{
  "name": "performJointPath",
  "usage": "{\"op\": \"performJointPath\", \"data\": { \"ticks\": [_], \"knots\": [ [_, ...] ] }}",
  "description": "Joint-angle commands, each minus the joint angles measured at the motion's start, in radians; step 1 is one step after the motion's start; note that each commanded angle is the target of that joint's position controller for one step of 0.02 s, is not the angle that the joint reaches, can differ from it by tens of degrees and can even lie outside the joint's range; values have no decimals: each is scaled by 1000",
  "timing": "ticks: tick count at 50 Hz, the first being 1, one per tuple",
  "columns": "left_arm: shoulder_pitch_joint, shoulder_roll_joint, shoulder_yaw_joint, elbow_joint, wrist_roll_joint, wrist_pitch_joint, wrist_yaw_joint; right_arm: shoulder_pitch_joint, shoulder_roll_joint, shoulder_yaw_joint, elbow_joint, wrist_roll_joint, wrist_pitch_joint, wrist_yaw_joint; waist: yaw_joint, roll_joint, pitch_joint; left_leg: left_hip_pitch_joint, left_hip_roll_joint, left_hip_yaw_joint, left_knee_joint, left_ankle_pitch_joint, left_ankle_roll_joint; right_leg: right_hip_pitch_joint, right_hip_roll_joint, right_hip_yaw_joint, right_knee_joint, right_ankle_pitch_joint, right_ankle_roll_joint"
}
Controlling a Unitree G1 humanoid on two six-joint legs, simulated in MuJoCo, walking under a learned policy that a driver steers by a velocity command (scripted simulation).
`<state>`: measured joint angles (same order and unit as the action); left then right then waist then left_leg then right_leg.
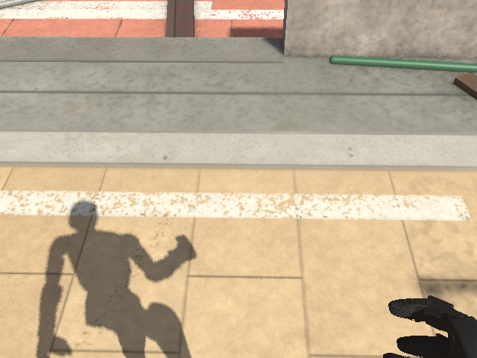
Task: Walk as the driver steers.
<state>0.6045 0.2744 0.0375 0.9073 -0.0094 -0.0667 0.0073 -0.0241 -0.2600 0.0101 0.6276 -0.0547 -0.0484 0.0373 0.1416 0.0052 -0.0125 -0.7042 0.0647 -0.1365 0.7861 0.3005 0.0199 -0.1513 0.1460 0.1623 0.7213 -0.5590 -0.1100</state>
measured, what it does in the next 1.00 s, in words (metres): goes down, turning left: left foot 0.18 m lower, then right foot 0.18 m lower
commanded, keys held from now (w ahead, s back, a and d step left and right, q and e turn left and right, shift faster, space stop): w+e+shift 0.16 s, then w+q+shift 0.84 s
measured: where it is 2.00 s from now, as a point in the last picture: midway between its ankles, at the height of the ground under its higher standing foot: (194, 150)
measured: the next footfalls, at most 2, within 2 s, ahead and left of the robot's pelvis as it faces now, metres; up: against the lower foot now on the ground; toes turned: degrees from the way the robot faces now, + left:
left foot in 0.16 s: +0.24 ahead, +0.18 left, -0.18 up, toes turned -10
right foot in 0.54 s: +0.62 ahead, -0.13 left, -0.36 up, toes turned -5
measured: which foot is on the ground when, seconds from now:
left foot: up 0.00-0.14, down 0.16-0.54, up 0.56-0.88, down 0.90-1.00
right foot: down 0.00-0.14, up 0.16-0.52, down 0.54-0.90, up 0.92-1.00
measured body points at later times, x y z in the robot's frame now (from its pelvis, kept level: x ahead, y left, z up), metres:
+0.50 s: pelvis +0.46 +0.02 -0.24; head +0.47 +0.02 +0.21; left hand +0.76 +0.18 -0.30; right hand +0.22 -0.18 -0.35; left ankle +0.21 +0.19 -0.88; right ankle +0.60 -0.13 -0.96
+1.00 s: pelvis +0.90 +0.05 -0.36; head +0.92 +0.06 +0.09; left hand +0.90 +0.32 -0.49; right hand +1.12 -0.18 -0.47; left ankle +0.94 +0.08 -1.06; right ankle +0.81 -0.14 -0.93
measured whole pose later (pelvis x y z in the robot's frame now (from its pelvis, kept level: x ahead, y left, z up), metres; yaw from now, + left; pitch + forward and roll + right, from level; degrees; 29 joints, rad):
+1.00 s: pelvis +0.90 +0.05 -0.36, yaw +21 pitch -1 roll +0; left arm 0.25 0.24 0.03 0.85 0.04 -0.09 0.00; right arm 0.19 -0.32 -0.07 0.81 -0.03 0.00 0.00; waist 0.01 -0.01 0.05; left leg -0.42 -0.14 0.08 0.77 -0.34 0.18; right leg -0.35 -0.05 0.02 1.46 -0.39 0.02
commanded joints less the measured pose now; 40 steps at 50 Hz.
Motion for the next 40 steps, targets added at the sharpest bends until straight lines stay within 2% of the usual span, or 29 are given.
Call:
{"op": "performJointPath", "data": {
  "ticks": [1, 4, 5, 6, 7, 8, 9, 10, 11, 12, 13, 14, 15, 17, 18, 19, 22, 24, 26, 27, 28, 29, 30, 31, 32, 33, 35, 37, 40],
  "knots": [
    [-46, 146, 31, -63, 5, 1, 20, -6, -39, -16, -40, 12, -7, 28, -39, -70, 21, 349, -101, 126, -126, 167, 7, -304, -89, 188, -80, 276, -110],
    [-16, 127, 39, -40, 39, 35, 39, 42, -28, -17, -18, 38, -29, -8, -19, -117, 51, 468, -106, 94, -336, 104, -41, -202, -56, 185, 117, 282, -54],
    [-73, 136, 41, -36, 54, 39, 40, 205, -38, -35, 16, 38, -42, -25, -119, -107, -8, 653, -111, 154, -335, 240, -60, -243, -17, 148, 318, 352, -50],
    [-151, 161, 47, -50, 43, 47, 40, 442, -72, -57, 74, 38, -52, -43, -271, -77, -79, 867, -53, 122, -441, 353, -55, -291, 6, 105, 616, 462, -46],
    [-248, 154, 56, -78, 24, 52, 43, 664, -128, -87, 160, 35, -50, -51, -393, 34, -96, 1089, 53, 60, -518, 392, -17, -469, 29, 30, 993, 221, -26],
    [-256, 95, 50, -100, -5, 60, 59, 638, -152, -92, 176, 15, -43, -41, -349, 32, -11, 1042, 194, -59, -531, 424, 13, -571, 52, -7, 1318, -147, -27],
    [-101, 29, 28, -175, -48, 42, 46, 554, -145, -72, 142, -19, -67, -12, -139, 209, -118, 1338, 321, -101, -49, 934, -7, -853, -68, -6, 1170, -150, -32],
    [-96, 30, 18, -122, -25, 35, 48, 592, -106, -81, 147, -11, -70, -1, -209, 232, -162, 1365, 353, -163, -35, 750, 69, -990, -109, 1, 1156, -94, -33],
    [-183, 52, 23, -102, 36, 42, 40, 647, -106, -92, 173, 13, -67, -2, -243, 143, -120, 1185, 305, -198, -135, 349, 138, -1007, -127, -30, 1170, -11, -30],
    [-326, 62, 35, -129, 75, 20, 30, 673, -75, -78, 201, 26, -88, -9, -251, 84, -37, 1012, 243, -174, -203, 137, 118, -1008, -131, 17, 1014, 130, -52],
    [-320, 42, 22, -171, 96, 10, 14, 669, -166, -103, 252, 29, -104, -22, -203, 285, -25, 909, 376, -458, -228, -150, 258, -1065, -184, 89, 915, 144, -35],
    [-491, 63, 22, -219, 77, 21, -8, 525, -79, -75, 246, 31, -109, -39, -133, 112, 199, 554, 331, -437, -411, -317, 244, -972, -238, 122, 570, 303, 40],
    [-518, 100, 35, -199, 63, 24, -28, 434, -70, -67, 225, 23, -99, -51, -96, 9, 245, 309, 230, -348, -434, -447, 233, -733, -252, 80, 291, 457, 87],
    [-348, 91, 35, -94, 83, 36, -72, 429, -182, -97, 240, 29, -76, -44, -54, 79, 103, 158, 171, -224, -399, -318, 242, -329, -196, -155, 409, 633, 65],
    [-424, 76, 31, -101, 75, 31, -78, 458, -114, -87, 273, 50, -82, -47, -62, 96, 143, 235, 156, -273, -343, -468, 234, -454, -273, -23, 369, 863, 57],
    [-609, 104, 32, -154, 60, 10, -79, 497, -61, -70, 276, 60, -93, -47, -128, 6, 212, 313, 74, -226, -326, -554, 232, -595, -254, -87, 175, 940, 58],
    [-672, 26, -9, -162, 34, -12, -81, 533, -83, -76, 280, 46, -75, -44, -204, 25, 133, 180, -18, -112, -264, -641, 152, -78, -184, -179, -125, 1108, 72],
    [-591, 65, 7, -124, 15, 1, -56, 603, -79, -67, 323, 9, -39, -61, -196, 51, 128, 400, -16, -122, -59, -544, 155, -84, -213, -154, -228, 979, 91],
    [-344, 87, 28, -54, 38, -8, -17, 676, -93, -63, 374, -4, -6, -72, -101, -6, 15, 534, -64, -93, 408, -260, 161, 103, -222, -172, -433, 1033, 94],
    [-182, 121, 48, -20, 57, -1, -11, 639, -123, -82, 375, 25, -3, -67, -5, -50, -73, 372, -78, -70, 687, -351, 159, 378, -260, -136, -436, 987, 89],
    [-96, 157, 57, 11, 85, -3, -17, 584, -79, -83, 363, 48, -2, -69, 28, -75, -42, 93, -182, -34, 1061, -983, 144, 533, -364, -48, -331, 1044, 48],
    [-83, 169, 49, 12, 98, -22, -24, 731, 2, -62, 324, 105, -14, -88, -115, -209, -193, -174, -95, -32, 1150, -1042, 130, 848, -549, 29, 88, 1676, 58],
    [-46, 132, 55, 13, 73, -19, -28, 691, -15, -56, 335, 101, -12, -103, -47, -155, -291, -312, -55, 29, 1202, -994, 114, 880, -613, 102, 58, 1554, 8],
    [-65, 160, 72, 12, 69, -30, -22, 557, -34, -52, 279, 68, -3, -100, -16, -166, -284, -429, -19, 67, 1123, -889, 119, 793, -636, 207, -104, 867, -83],
    [-99, 130, 72, 12, 80, -37, -13, 446, -42, -59, 260, 20, 4, -83, -19, -155, -213, -412, 20, 102, 1141, -831, 117, 566, -633, 318, -235, 412, -131],
    [-132, 28, 37, 26, 75, -62, -12, 324, -68, -80, 234, -4, 0, -63, -45, -46, -48, -405, 62, 55, 962, -685, 122, 376, -601, 231, -262, 459, -77],
    [-251, 8, 25, 52, 48, -84, 0, 199, 25, -60, 148, 22, 24, -15, -178, -85, 174, -174, 113, 34, 602, -609, 77, -89, -547, 52, -437, 536, -2],
    [-416, 3, 21, 25, 36, -95, 8, 232, 66, -42, 126, 20, 36, 14, -284, -177, 196, 47, 115, 47, 374, -393, 76, -315, -487, -121, -491, 576, 32],
    [-408, 71, 36, 4, 20, -87, -3, 224, 35, -44, 138, 32, 38, 25, -275, -103, 123, 277, 3, 251, 170, -372, 125, -235, -402, -363, -465, 958, 55]
  ]
}}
